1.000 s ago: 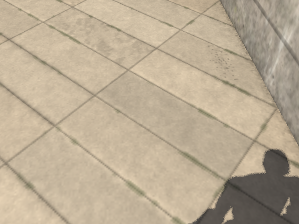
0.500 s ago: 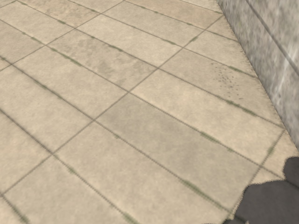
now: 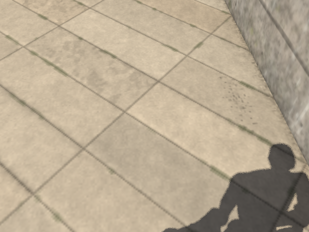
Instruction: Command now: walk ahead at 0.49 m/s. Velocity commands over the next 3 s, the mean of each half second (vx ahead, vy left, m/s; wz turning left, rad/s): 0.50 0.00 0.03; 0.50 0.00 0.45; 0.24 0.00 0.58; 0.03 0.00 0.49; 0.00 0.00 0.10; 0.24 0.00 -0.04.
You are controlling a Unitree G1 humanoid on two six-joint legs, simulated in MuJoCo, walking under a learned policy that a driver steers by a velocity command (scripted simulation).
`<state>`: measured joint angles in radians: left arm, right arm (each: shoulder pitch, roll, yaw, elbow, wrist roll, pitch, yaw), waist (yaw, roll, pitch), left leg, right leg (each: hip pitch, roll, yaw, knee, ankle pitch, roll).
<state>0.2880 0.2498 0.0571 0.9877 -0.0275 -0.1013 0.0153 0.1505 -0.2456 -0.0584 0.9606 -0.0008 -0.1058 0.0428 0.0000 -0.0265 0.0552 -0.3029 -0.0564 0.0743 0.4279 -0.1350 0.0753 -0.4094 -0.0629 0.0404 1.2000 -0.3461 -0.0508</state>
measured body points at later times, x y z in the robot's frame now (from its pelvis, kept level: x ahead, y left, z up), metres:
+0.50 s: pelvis +0.29 -0.06 -0.01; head +0.32 -0.07 +0.44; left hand +0.44 +0.20 -0.11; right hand +0.30 -0.33 -0.15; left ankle +0.15 +0.08 -0.64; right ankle +0.37 -0.15 -0.74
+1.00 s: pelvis +0.56 +0.01 -0.02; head +0.60 +0.03 +0.43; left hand +0.51 +0.28 -0.16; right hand +0.81 -0.19 -0.12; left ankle +0.64 +0.10 -0.74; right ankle +0.40 -0.16 -0.68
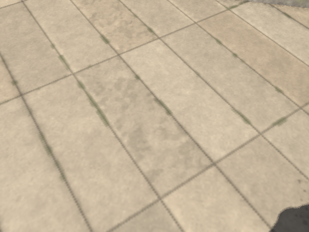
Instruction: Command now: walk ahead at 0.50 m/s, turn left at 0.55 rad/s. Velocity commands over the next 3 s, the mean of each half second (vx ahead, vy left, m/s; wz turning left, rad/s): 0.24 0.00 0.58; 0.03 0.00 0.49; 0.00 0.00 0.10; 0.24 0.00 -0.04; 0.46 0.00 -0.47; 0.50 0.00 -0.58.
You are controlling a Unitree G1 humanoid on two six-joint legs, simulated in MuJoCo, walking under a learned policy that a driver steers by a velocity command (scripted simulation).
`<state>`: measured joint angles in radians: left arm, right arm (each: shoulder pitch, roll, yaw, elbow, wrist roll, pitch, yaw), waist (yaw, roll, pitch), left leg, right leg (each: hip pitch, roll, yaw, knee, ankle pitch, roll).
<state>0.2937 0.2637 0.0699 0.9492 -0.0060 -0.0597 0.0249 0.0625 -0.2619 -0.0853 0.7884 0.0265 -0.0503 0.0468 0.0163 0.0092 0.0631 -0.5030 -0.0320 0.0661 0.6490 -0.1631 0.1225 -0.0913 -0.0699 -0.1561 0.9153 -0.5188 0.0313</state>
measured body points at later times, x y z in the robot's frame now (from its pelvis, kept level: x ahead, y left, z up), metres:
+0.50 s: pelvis +0.22 -0.02 +0.01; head +0.26 -0.01 +0.46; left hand +0.34 +0.29 -0.07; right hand +0.42 -0.26 -0.10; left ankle +0.10 +0.07 -0.64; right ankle +0.35 -0.09 -0.71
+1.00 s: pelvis +0.22 +0.04 +0.03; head +0.23 +0.08 +0.48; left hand +0.18 +0.35 -0.10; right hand +0.49 -0.13 -0.05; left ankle +0.18 +0.11 -0.71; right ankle +0.31 -0.10 -0.63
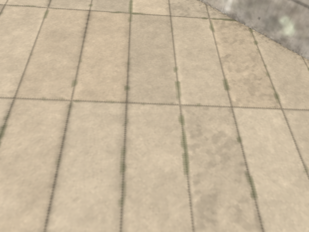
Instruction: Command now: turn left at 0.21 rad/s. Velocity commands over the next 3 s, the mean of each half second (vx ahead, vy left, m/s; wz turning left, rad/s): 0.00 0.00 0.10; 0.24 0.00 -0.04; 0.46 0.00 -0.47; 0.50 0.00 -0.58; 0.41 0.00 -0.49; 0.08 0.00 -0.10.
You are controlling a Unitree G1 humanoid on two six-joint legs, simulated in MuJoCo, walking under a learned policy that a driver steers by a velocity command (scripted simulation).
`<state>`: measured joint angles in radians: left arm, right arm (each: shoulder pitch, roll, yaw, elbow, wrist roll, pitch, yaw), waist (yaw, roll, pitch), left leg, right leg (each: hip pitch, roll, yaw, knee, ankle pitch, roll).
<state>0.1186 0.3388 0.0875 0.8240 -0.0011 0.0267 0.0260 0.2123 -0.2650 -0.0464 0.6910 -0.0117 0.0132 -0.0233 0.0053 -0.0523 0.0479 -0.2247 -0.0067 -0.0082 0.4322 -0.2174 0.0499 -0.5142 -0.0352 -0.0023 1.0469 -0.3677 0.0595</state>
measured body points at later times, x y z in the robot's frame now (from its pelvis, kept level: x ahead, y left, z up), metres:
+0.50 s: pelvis +0.00 -0.01 -0.01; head +0.01 -0.01 +0.44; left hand +0.10 +0.26 -0.14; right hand +0.12 -0.28 -0.13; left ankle +0.01 +0.09 -0.75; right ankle +0.00 -0.15 -0.75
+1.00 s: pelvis +0.09 -0.05 +0.00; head +0.10 -0.06 +0.45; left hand +0.08 +0.22 -0.13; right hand +0.21 -0.32 -0.13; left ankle +0.08 +0.09 -0.68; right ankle +0.02 -0.15 -0.75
